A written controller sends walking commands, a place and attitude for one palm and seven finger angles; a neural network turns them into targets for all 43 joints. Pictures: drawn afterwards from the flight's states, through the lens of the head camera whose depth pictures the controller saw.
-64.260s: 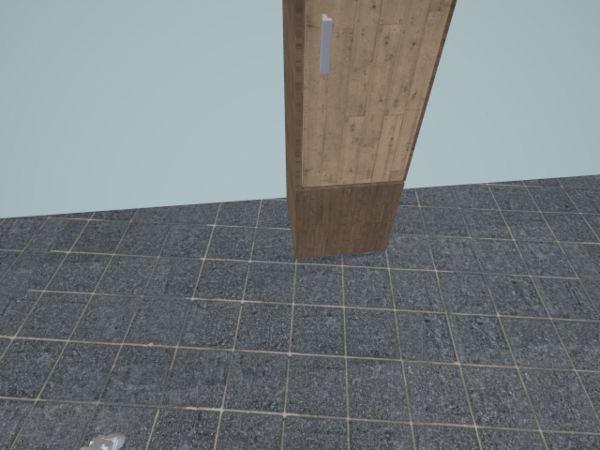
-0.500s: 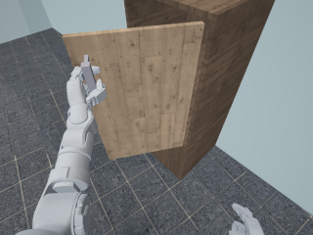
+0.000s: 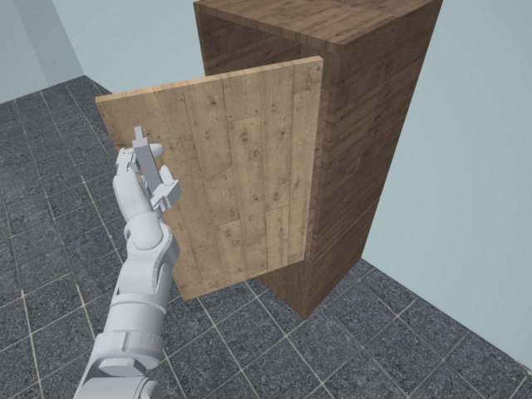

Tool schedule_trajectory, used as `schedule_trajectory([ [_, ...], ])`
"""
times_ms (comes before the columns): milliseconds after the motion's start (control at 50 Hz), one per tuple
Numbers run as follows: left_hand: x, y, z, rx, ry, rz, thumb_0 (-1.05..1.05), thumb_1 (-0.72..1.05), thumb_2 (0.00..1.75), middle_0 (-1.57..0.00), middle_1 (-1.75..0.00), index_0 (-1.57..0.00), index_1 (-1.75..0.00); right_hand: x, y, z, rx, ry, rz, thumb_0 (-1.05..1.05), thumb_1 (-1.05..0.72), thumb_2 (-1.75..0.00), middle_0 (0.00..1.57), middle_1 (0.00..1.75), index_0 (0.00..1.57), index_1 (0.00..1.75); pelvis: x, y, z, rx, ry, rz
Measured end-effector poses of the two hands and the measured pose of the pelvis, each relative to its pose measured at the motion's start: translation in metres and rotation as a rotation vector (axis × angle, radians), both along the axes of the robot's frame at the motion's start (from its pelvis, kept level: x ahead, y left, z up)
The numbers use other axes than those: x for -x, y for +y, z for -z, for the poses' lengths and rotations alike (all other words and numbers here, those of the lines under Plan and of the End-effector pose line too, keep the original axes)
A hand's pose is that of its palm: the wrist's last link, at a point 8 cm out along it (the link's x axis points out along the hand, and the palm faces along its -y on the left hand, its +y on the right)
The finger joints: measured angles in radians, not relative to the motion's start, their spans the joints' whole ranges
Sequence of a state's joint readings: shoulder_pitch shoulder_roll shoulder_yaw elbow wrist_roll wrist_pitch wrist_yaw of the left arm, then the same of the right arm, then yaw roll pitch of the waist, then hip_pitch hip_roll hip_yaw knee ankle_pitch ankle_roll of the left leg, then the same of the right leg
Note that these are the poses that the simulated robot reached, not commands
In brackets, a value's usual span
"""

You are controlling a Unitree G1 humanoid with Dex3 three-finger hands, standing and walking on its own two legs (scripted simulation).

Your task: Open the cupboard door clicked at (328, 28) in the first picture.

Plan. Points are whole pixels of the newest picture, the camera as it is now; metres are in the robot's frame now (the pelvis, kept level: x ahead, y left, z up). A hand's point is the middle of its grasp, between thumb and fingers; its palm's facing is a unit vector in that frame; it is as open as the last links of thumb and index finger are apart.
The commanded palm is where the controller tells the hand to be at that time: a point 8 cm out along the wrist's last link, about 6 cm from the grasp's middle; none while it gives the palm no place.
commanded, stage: pull the door open along its arc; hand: left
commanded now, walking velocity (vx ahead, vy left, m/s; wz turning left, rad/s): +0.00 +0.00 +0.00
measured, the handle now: (150, 166) +0.44 +0.20 +0.15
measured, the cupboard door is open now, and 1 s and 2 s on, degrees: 65 88 88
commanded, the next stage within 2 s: open thumb and fingers to let go in 0.46 s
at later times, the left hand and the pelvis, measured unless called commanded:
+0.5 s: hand (220, 238) +0.29 +0.07 +0.15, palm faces +0.33 -0.94 +0.01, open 6.1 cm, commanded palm +0.24 +0.10 +0.15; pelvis +0.01 +0.00 +0.00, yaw +2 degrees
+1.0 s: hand (209, 234) +0.29 +0.08 +0.16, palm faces +0.43 -0.90 +0.03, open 11.0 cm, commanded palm +0.25 +0.11 +0.15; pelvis +0.00 -0.01 +0.00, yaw +3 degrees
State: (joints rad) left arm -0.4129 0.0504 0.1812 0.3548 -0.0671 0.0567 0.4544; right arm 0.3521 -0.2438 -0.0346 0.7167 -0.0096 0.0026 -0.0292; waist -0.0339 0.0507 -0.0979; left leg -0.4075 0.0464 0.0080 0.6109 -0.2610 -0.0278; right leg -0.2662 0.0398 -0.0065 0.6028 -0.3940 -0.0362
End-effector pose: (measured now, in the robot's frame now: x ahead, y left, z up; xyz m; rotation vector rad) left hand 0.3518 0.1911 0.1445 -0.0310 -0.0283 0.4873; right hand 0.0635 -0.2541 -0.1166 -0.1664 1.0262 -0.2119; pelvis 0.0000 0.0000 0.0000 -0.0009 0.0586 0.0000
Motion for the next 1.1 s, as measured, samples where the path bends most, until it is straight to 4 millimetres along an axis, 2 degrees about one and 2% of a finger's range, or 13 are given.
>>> schedule_trajectory([
  [120, 0.037, -0.021, 0.000, 0.019, -0.008, 0.038, 0.02, 0.73, 0.76, -0.32, -1.35, -0.35, -1.30, -0.060, 0.015, -0.018, -0.016, -0.161, -0.070, 0.01, -0.91, -0.90, 0.20, 0.30, 0.20, 0.30, -0.004, 0.004, -0.002, -0.003, -0.044, -0.005],
  [260, 0.072, -0.050, -0.001, 0.046, 0.002, 0.073, 0.02, 0.70, 0.73, -0.32, -1.35, -0.35, -1.30, -0.136, 0.049, -0.052, -0.056, -0.347, -0.193, 0.01, -0.91, -0.90, 0.20, 0.30, 0.20, 0.30, -0.007, 0.005, -0.003, -0.004, -0.089, -0.024],
  [320, 0.083, -0.061, -0.002, 0.027, 0.012, 0.096, 0.03, 0.70, 0.73, -0.32, -1.34, -0.34, -1.31, -0.158, 0.064, -0.064, -0.086, -0.394, -0.237, 0.01, -0.91, -0.90, 0.20, 0.30, 0.20, 0.30, -0.008, 0.004, -0.004, -0.004, -0.100, -0.031],
  [380, 0.091, -0.070, -0.003, -0.003, 0.021, 0.123, 0.03, 0.70, 0.74, -0.33, -1.34, -0.34, -1.32, -0.170, 0.076, -0.071, -0.119, -0.415, -0.272, 0.01, -0.91, -0.90, 0.20, 0.30, 0.20, 0.30, -0.008, 0.002, -0.003, -0.003, -0.106, -0.036],
  [460, 0.097, -0.077, -0.005, -0.014, 0.036, 0.149, 0.03, 0.69, 0.73, -0.33, -1.33, -0.34, -1.33, -0.173, 0.085, -0.069, -0.160, -0.399, -0.296, 0.01, -0.91, -0.90, 0.20, 0.30, 0.20, 0.30, -0.009, 0.001, -0.002, -0.001, -0.110, -0.038],
  [540, 0.099, -0.080, -0.005, -0.011, 0.045, 0.144, 0.03, 0.68, 0.74, -0.33, -1.33, -0.35, -1.33, -0.165, 0.085, -0.057, -0.171, -0.341, -0.300, 0.01, -0.91, -0.90, 0.20, 0.30, 0.20, 0.30, -0.009, -0.002, -0.002, -0.002, -0.113, -0.043],
  [660, 0.089, -0.079, -0.005, -0.006, 0.052, 0.088, 0.02, 0.67, 0.78, -0.35, -1.33, -0.37, -1.34, -0.141, 0.071, -0.035, -0.136, -0.226, -0.285, 0.01, -0.91, -0.90, 0.20, 0.30, 0.20, 0.30, -0.003, -0.007, -0.002, -0.006, -0.114, -0.056],
  [740, 0.088, -0.078, -0.005, -0.008, 0.052, 0.066, 0.02, 0.60, 0.77, -0.36, -1.33, -0.39, -1.33, -0.124, 0.059, -0.027, -0.120, -0.184, -0.253, 0.01, -0.91, -0.90, 0.20, 0.30, 0.20, 0.30, -0.002, -0.010, -0.002, -0.010, -0.112, -0.053],
  [840, 0.094, -0.074, -0.006, 0.003, 0.035, 0.046, 0.01, 0.41, 0.69, -0.36, -1.30, -0.39, -1.30, -0.110, 0.044, -0.025, -0.097, -0.170, -0.217, 0.01, -0.91, -0.90, 0.20, 0.30, 0.20, 0.30, -0.001, -0.012, -0.004, -0.012, -0.119, -0.050],
  [940, 0.099, -0.070, -0.008, 0.002, 0.013, 0.035, 0.01, 0.13, 0.57, -0.34, -1.27, -0.36, -1.27, -0.108, 0.035, -0.029, -0.069, -0.186, -0.207, 0.01, -0.91, -0.90, 0.20, 0.30, 0.20, 0.30, 0.002, -0.013, -0.004, -0.009, -0.131, -0.053],
  [1100, 0.101, -0.074, -0.009, -0.014, 0.005, 0.072, 0.00, -0.30, 0.39, -0.30, -1.20, -0.31, -1.19, -0.118, 0.043, -0.040, -0.065, -0.248, -0.220, 0.01, -0.91, -0.90, 0.20, 0.30, 0.20, 0.30, 0.009, -0.008, -0.004, -0.004, -0.143, -0.058],
])
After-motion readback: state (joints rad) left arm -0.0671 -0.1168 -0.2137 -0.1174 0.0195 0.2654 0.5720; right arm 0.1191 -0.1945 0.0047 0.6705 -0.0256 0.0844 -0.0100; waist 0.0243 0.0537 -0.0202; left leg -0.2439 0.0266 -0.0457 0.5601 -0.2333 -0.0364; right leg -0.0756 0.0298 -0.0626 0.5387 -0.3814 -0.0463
